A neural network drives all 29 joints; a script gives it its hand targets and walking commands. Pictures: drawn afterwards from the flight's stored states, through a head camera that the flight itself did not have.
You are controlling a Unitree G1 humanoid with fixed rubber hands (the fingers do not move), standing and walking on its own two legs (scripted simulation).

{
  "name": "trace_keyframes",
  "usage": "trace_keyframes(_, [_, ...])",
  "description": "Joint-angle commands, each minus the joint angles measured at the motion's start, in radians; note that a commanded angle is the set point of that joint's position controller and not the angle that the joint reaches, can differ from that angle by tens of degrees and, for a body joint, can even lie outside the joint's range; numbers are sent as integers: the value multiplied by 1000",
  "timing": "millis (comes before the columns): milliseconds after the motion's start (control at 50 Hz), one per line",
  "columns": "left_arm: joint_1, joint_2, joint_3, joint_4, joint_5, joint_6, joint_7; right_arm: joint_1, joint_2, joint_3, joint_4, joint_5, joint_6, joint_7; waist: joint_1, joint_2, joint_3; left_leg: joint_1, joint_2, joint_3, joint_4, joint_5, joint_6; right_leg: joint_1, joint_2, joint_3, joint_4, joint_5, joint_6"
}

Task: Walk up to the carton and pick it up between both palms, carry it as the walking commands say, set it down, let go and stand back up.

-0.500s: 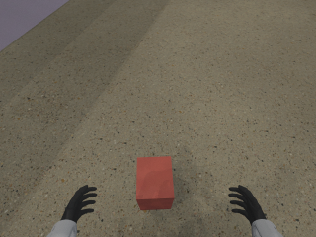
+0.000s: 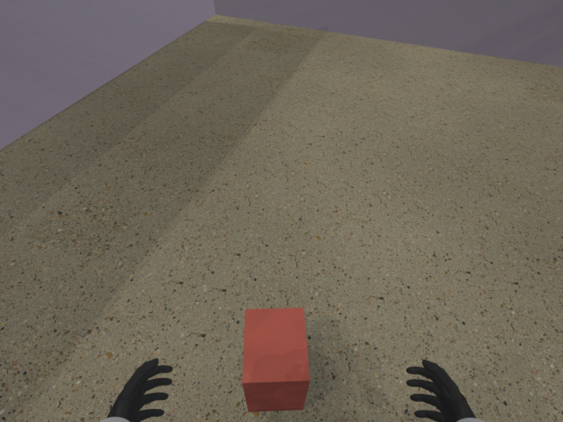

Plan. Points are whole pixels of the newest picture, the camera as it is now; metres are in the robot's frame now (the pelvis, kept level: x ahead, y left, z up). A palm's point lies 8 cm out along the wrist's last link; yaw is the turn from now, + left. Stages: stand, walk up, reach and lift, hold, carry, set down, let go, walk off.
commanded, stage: let go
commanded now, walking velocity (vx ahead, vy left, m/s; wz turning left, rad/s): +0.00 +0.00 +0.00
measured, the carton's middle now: (275, 361) +0.43 +0.02 -0.62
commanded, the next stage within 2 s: stand in 0.02 s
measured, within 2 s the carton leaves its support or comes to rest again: neither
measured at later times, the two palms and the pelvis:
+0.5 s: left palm out of the picture +0.15 +0.30 -0.08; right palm out of the picture +0.15 -0.28 -0.07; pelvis +0.03 +0.01 +0.00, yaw +1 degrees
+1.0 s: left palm out of the picture +0.09 +0.31 -0.09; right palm out of the picture +0.11 -0.30 -0.08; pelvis +0.00 +0.00 +0.01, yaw +1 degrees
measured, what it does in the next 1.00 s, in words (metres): stands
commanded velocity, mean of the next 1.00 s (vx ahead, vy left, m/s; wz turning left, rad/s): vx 0.00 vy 0.00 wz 0.00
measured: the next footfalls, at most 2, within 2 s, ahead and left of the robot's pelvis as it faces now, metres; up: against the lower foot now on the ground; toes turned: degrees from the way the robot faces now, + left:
none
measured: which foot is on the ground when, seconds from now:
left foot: down 0.00-1.00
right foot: down 0.00-1.00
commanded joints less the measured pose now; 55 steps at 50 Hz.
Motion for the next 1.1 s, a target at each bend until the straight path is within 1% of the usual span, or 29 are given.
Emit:
trace_keyframes(0, [-63, 236, 66, 31, 2, -81, 63, -95, -225, -62, 41, -3, -75, -66, 21, -38, -183, -128, 61, -34, -22, 119, -39, -82, -64, 9, -50, 125, 35])
trace_keyframes(20, [-44, 247, 68, 36, 9, -101, 79, -47, -237, -66, 55, -7, -95, -81, 9, -15, -200, -123, 59, -43, -29, 75, -34, -64, -72, 28, -45, 97, 36])
trace_keyframes(40, [-35, 245, 66, 45, 13, -121, 86, -49, -231, -68, 61, -10, -111, -86, 6, -11, -200, -103, 76, -51, -19, 116, -27, -76, -85, 45, -38, 134, 22])
trace_keyframes(80, [-55, 224, 50, 70, 22, -146, 89, -46, -221, -61, 97, -13, -139, -87, -6, 1, -184, -101, 83, -73, -17, 115, -15, -127, -87, 65, -39, 136, 15])
trace_keyframes(100, [-50, 216, 48, 88, 23, -153, 90, -46, -218, -57, 121, -16, -146, -89, -3, 27, -170, -116, 92, -87, -19, 150, -8, -128, -91, 69, -31, 158, 9])
trace_keyframes(140, [-65, 226, 48, 119, 21, -161, 84, -62, -220, -52, 148, -11, -153, -86, -3, 11, -191, -113, 100, -92, -17, 221, -7, -113, -91, 58, -25, 202, 9])
trace_keyframes(180, [-60, 226, 44, 150, 17, -171, 83, -63, -237, -55, 176, -10, -163, -87, -3, 36, -209, -95, 104, -92, -11, 286, -10, -96, -96, 60, -27, 253, 10])
trace_keyframes(200, [-63, 232, 44, 161, 17, -173, 82, -49, -251, -59, 187, -9, -163, -90, -12, 44, -205, -94, 103, -91, -13, 314, -10, -91, -96, 62, -25, 275, 7])
trace_keyframes(220, [-47, 240, 46, 171, 14, -176, 86, -48, -250, -57, 198, -10, -166, -93, -5, 12, -207, -91, 113, -106, -14, 351, -7, -80, -94, 55, -20, 289, 8])
trace_keyframes(260, [-32, 258, 50, 196, 12, -179, 90, -52, -267, -59, 214, -10, -171, -94, 3, 20, -220, -81, 111, -101, -10, 382, -7, -66, -97, 56, -22, 326, 11])
trace_keyframes(300, [-37, 270, 50, 209, 14, -182, 92, -54, -264, -57, 221, -8, -174, -97, -1, 20, -209, -86, 113, -106, -18, 398, -7, -61, -99, 54, -20, 338, 9])
trace_keyframes(320, [-32, 274, 51, 215, 11, -182, 92, -47, -278, -57, 233, -9, -176, -100, -1, 40, -211, -88, 117, -111, -21, 396, -9, -60, -99, 62, -20, 325, 6])
trace_keyframes(380, [-34, 278, 47, 234, 11, -185, 92, -48, -289, -55, 250, -12, -177, -102, -1, 38, -196, -90, 117, -111, -32, 383, -5, -72, -99, 59, -26, 311, 7])
trace_keyframes(400, [-31, 283, 44, 239, 12, -186, 92, -48, -292, -54, 252, -10, -179, -100, -4, 26, -191, -91, 119, -118, -39, 361, -5, -74, -99, 57, -30, 293, 5])
trace_keyframes(420, [-40, 281, 44, 245, 13, -187, 91, -44, -301, -54, 257, -12, -182, -101, -2, 33, -178, -104, 117, -117, -46, 344, -5, -74, -100, 62, -38, 274, 7])
trace_keyframes(440, [-35, 288, 45, 249, 14, -187, 92, -56, -301, -55, 259, -9, -184, -101, -2, 20, -186, -95, 121, -125, -52, 330, -5, -77, -99, 59, -39, 266, 6])
trace_keyframes(480, [-31, 289, 42, 266, 12, -190, 92, -55, -302, -52, 271, -12, -187, -103, -1, 30, -191, -87, 122, -124, -55, 346, -1, -70, -102, 59, -43, 276, 4])
trace_keyframes(520, [-40, 291, 39, 275, 13, -194, 91, -60, -304, -49, 282, -11, -188, -103, 2, 17, -180, -95, 120, -127, -61, 339, 3, -69, -106, 63, -46, 266, 0])
trace_keyframes(560, [-37, 283, 34, 287, 7, -194, 90, -50, -316, -49, 298, -11, -191, -105, 4, 29, -181, -96, 121, -132, -70, 320, -1, -62, -109, 68, -56, 256, -2])
trace_keyframes(620, [-46, 300, 35, 305, 9, -196, 91, -68, -307, -42, 307, -8, -196, -101, 4, 6, -184, -91, 122, -132, -78, 295, 3, -64, -111, 72, -67, 245, -1])
trace_keyframes(640, [-48, 299, 32, 309, 9, -197, 89, -69, -308, -40, 316, -6, -195, -101, 2, 21, -182, -90, 119, -133, -83, 274, 4, -65, -114, 73, -75, 238, -2])
trace_keyframes(780, [-49, 311, 26, 363, 6, -203, 88, -78, -314, -31, 363, -7, -198, -98, 6, 16, -155, -105, 121, -142, -112, 206, 10, -67, -120, 84, -107, 194, -5])
trace_keyframes(800, [-52, 322, 25, 373, 7, -204, 90, -72, -312, -30, 369, -4, -199, -97, 1, 11, -150, -107, 119, -145, -117, 204, 8, -68, -124, 91, -108, 194, -7])
trace_keyframes(840, [-47, 317, 23, 391, 4, -202, 90, -74, -319, -29, 384, -5, -200, -98, 6, 9, -144, -106, 121, -145, -126, 192, 10, -64, -124, 91, -116, 180, -9])
trace_keyframes(860, [-50, 314, 21, 397, 2, -202, 88, -75, -327, -27, 391, -2, -199, -97, 7, 19, -142, -112, 124, -148, -127, 194, 11, -63, -126, 91, -119, 180, -10])
trace_keyframes(880, [-50, 312, 19, 403, 4, -205, 88, -65, -322, -26, 400, -1, -201, -97, 2, 9, -140, -109, 121, -149, -129, 184, 11, -62, -128, 93, -125, 180, -12])
trace_keyframes(940, [-62, 328, 19, 423, 3, -204, 89, -78, -319, -20, 418, -1, -200, -96, 3, 27, -133, -106, 121, -145, -136, 184, 10, -60, -129, 97, -136, 179, -13])
trace_keyframes(1000, [-51, 332, 16, 452, 2, -205, 87, -72, -325, -18, 447, 2, -199, -94, 3, -2, -132, -105, 120, -147, -147, 164, 8, -56, -129, 95, -148, 168, -12])
trace_keyframes(1080, [-62, 325, 11, 470, 1, -207, 85, -72, -339, -18, 468, 0, -199, -94, 3, 13, -114, -108, 121, -155, -159, 122, 14, -72, -132, 101, -160, 126, -18])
